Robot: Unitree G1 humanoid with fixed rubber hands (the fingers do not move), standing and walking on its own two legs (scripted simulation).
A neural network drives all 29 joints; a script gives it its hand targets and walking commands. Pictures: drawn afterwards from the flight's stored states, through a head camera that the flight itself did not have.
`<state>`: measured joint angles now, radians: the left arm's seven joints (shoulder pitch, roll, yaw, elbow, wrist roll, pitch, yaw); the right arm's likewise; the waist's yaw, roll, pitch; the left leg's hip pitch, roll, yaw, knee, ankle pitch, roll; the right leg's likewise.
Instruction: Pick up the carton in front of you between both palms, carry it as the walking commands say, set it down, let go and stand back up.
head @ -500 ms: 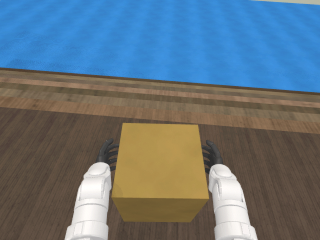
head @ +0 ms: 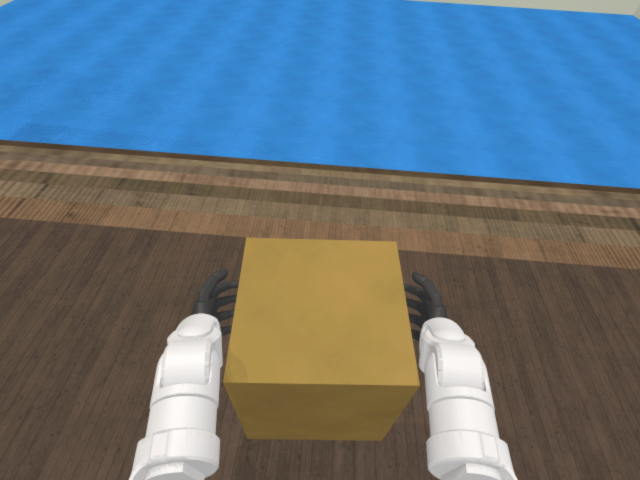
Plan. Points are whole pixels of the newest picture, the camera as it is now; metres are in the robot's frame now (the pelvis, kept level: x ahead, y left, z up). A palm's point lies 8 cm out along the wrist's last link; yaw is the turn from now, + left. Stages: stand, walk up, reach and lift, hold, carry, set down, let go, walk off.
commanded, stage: reach and lift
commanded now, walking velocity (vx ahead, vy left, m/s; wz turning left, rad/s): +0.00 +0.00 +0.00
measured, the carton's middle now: (318, 345) +0.31 +0.00 -0.04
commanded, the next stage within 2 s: hold in 0.52 s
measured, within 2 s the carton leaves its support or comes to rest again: neither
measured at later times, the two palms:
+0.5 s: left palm (205, 320) +0.30 +0.15 +0.04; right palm (434, 322) +0.30 -0.15 +0.04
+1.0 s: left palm (202, 322) +0.29 +0.15 +0.05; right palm (440, 326) +0.29 -0.15 +0.05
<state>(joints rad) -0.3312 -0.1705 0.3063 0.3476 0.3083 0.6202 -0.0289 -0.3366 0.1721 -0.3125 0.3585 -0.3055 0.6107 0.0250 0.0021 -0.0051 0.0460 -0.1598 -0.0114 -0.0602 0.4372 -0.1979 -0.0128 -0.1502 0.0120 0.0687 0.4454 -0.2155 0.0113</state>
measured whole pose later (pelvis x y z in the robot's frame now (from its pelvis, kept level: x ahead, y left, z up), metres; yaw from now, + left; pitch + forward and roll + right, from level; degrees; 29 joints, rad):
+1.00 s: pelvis +0.00 +0.00 +0.00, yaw +0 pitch -8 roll +0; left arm -0.28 -0.16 0.24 0.22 0.27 0.76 -0.02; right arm -0.29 0.16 -0.24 0.23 -0.28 0.75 0.02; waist 0.00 0.00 0.06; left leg -0.06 -0.01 -0.06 0.38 -0.18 -0.01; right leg -0.05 0.01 0.07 0.39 -0.19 0.01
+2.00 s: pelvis +0.18 -0.01 +0.00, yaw -3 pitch +6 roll +0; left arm -0.11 -0.13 0.13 -0.32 0.09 1.19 0.09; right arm -0.13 0.13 -0.07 -0.28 -0.11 1.18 -0.09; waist 0.00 0.01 -0.16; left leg -0.23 0.04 0.19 0.43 -0.30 0.03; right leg -0.43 -0.05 -0.09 0.93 -0.50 -0.01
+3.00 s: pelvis +0.80 -0.04 +0.00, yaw -2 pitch +4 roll -1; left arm -0.44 -0.06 0.15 -0.16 0.09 1.18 0.10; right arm -0.44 0.07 -0.15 -0.14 -0.07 1.16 -0.11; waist -0.03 -0.01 -0.04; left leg -0.19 0.01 0.22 0.45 -0.33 0.07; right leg -0.71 -0.10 -0.08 0.88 -0.17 -0.04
